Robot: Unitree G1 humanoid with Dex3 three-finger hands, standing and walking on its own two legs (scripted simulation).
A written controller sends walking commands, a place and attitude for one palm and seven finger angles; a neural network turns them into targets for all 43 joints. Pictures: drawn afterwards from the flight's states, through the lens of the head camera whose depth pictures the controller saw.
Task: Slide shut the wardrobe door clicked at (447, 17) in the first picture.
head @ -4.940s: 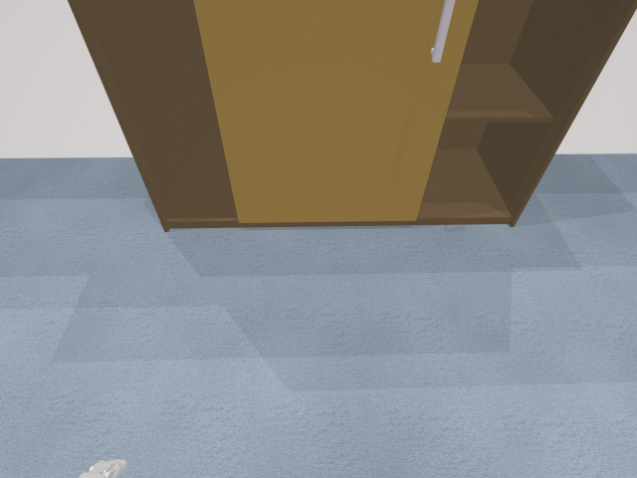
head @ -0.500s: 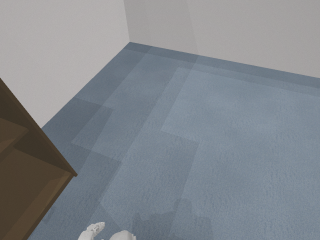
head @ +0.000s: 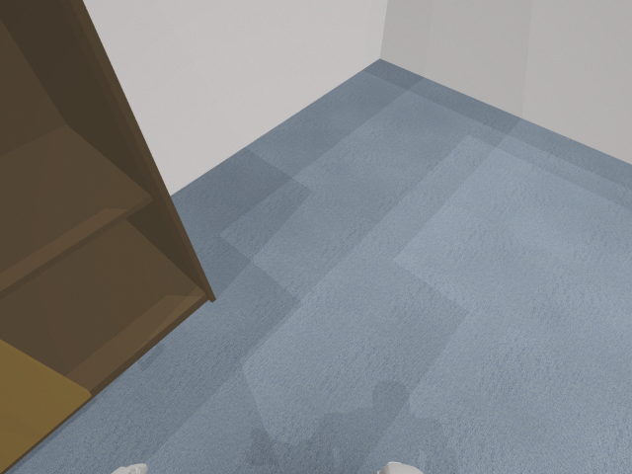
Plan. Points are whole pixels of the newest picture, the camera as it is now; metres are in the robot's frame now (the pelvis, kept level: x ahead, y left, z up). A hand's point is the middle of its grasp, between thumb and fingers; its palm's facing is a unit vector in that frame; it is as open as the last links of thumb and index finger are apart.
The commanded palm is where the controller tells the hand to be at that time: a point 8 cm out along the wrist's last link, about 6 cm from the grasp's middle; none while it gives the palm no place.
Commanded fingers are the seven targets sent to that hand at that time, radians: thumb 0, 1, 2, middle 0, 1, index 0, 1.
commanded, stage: turn to face it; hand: left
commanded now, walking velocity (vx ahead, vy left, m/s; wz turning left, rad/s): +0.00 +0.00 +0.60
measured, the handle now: out of the picture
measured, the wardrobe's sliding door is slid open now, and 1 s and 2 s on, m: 0.44 0.44 0.44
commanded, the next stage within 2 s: take the last steps up to it in 1.26 s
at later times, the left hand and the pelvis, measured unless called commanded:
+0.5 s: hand out of the picture -0.04 +0.17 -0.17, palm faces +0.38 -0.89 -0.25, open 7.4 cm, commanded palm none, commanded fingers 0.00 0.90 0.90 -0.20 -0.30 -0.20 -0.30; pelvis +0.00 -0.03 +0.00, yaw +21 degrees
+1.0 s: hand out of the picture -0.01 +0.18 -0.14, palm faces +0.58 -0.76 -0.30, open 7.3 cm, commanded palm none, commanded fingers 0.00 0.90 0.90 -0.20 -0.30 -0.20 -0.30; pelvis +0.01 -0.06 +0.00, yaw +37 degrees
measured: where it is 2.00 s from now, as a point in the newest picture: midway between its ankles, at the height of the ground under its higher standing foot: outside the picture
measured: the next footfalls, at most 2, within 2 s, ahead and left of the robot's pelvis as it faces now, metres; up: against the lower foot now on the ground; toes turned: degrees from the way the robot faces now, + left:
right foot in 0.08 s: +0.06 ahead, -0.15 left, +0.00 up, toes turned +0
left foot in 0.52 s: -0.01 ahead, +0.10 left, +0.00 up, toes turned +28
